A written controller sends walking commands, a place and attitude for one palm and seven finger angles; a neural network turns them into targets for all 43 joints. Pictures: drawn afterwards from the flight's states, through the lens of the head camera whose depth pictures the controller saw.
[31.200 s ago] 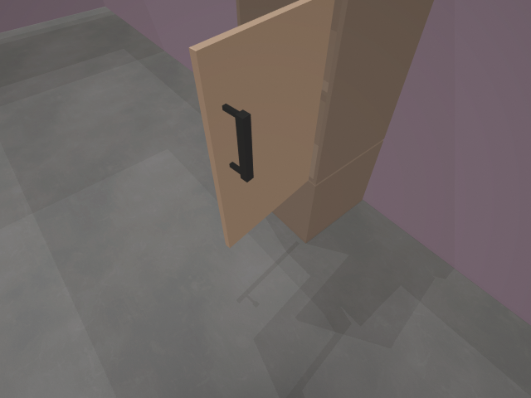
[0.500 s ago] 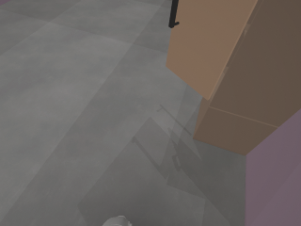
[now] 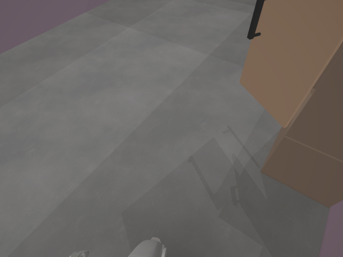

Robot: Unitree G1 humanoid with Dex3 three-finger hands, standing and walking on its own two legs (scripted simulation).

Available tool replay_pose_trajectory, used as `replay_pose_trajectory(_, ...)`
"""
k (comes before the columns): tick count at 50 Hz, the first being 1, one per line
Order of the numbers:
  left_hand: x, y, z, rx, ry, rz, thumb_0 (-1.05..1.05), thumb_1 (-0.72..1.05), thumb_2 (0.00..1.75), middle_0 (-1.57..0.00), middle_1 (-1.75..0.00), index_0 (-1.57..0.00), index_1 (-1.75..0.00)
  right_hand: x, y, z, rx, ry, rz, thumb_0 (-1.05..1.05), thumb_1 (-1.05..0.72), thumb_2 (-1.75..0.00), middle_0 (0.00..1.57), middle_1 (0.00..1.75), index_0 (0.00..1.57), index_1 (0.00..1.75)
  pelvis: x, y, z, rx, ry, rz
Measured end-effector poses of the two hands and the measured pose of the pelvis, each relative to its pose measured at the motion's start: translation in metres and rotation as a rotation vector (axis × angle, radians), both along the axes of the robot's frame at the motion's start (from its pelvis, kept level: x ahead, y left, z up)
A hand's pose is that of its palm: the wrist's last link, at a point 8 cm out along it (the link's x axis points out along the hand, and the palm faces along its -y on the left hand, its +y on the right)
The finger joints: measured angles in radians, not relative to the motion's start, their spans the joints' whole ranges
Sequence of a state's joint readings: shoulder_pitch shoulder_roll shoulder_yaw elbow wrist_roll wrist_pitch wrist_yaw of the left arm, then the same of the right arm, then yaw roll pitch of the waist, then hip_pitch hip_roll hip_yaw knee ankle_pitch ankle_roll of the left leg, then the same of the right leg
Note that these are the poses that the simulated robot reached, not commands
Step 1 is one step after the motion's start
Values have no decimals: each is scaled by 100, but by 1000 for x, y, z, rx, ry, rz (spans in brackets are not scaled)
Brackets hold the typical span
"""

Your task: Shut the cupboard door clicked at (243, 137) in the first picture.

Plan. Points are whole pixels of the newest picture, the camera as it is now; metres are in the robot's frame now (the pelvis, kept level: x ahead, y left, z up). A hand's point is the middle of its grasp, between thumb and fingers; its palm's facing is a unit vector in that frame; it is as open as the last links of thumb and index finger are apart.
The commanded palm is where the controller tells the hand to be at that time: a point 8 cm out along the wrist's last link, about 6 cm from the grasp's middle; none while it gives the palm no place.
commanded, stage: walk to a spot facing it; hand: left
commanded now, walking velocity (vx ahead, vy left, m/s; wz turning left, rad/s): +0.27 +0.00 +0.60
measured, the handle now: (259, 18) +1.01 -0.36 +0.05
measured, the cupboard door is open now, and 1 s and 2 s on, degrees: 58 58 58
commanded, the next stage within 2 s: turn to face it in 1.42 s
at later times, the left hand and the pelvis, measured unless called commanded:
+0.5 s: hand out of the picture +0.01 +0.29 -0.17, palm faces +0.33 -0.91 -0.23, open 7.4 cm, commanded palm none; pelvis +0.07 +0.08 +0.00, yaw +18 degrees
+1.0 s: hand (82, 198) +0.30 +0.29 -0.15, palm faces +0.44 -0.87 -0.22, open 7.3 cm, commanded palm none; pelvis +0.30 +0.10 +0.00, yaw +25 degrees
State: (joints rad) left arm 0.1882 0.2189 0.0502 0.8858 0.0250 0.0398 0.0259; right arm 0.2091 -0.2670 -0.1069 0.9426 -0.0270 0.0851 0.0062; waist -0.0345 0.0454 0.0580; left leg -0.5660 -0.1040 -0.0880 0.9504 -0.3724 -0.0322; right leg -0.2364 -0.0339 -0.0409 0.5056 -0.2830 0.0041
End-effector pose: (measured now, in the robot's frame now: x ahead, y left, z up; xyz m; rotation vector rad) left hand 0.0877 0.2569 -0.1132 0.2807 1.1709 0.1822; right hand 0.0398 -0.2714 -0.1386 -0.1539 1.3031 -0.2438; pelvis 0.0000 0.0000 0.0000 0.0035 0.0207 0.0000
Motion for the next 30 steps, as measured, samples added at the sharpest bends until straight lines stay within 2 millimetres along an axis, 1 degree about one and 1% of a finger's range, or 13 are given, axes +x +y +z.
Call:
replay_pose_trajectory(2,-14,-3,2,-7,18,33,0,91,90,-20,-30,-20,-30,9,-2,4,6,-12,31,1,-91,-90,20,29,20,30,1,-2,3,6,-2,31)
replay_pose_trajectory(5,-29,-6,1,-30,18,85,0,91,90,-20,-30,-20,-30,23,2,9,16,-12,89,0,-91,-90,20,29,20,30,6,-3,7,14,-5,86)
replay_pose_trajectory(7,-39,-7,-1,-50,12,125,0,91,90,-20,-30,-20,-30,36,8,11,20,0,139,0,-91,-90,20,29,20,30,9,-1,8,15,-5,124)
replay_pose_trajectory(9,-53,-5,-4,-69,16,172,0,90,90,-20,-30,-20,-30,53,17,12,20,7,195,1,-91,-90,20,29,20,30,13,3,7,15,-5,161)
replay_pose_trajectory(11,-70,0,-9,-86,35,225,0,90,90,-20,-30,-20,-30,76,31,13,18,1,256,1,-91,-90,20,29,20,30,18,10,6,14,-4,197)
replay_pose_trajectory(14,-101,11,-20,-109,91,309,0,90,90,-20,-30,-20,-30,120,59,15,13,-41,350,1,-91,-90,20,29,20,30,27,25,2,13,-2,240)
replay_pose_trajectory(17,-131,28,-36,-129,170,382,0,90,90,-20,-30,-20,-30,167,94,15,0,-130,435,1,-91,-90,20,29,20,30,39,46,-10,10,-1,268)
replay_pose_trajectory(19,-143,40,-42,-134,236,404,0,90,90,-20,-30,-20,-30,189,113,18,-6,-198,461,1,-91,-90,20,29,20,30,45,57,-15,10,-6,272)
replay_pose_trajectory(21,-140,53,-40,-127,267,409,0,91,90,-20,-30,-20,-30,199,127,23,-9,-229,468,0,-91,-90,20,29,20,30,54,66,-11,5,-12,275)
replay_pose_trajectory(23,-123,66,-35,-119,246,411,1,91,90,-20,-30,-19,-30,200,136,27,-11,-220,468,0,-91,-90,20,29,20,30,64,73,-5,-1,-16,289)
replay_pose_trajectory(26,-84,83,-25,-109,158,404,1,91,90,-19,-30,-19,-30,192,144,26,-6,-158,460,0,-91,-90,20,29,20,30,80,82,3,-4,-25,314)
replay_pose_trajectory(30,-20,97,-14,-101,33,389,1,91,90,-19,-30,-19,-30,176,148,18,17,-40,431,0,-90,-90,20,29,21,30,107,91,8,2,-33,342)
